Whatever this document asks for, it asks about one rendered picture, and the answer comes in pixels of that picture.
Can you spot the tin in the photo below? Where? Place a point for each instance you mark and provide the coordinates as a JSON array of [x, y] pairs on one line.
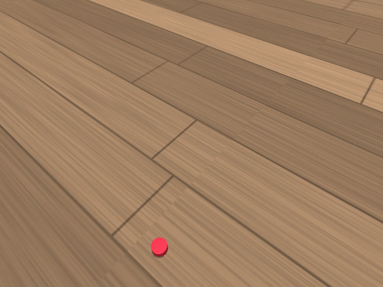
[[159, 247]]

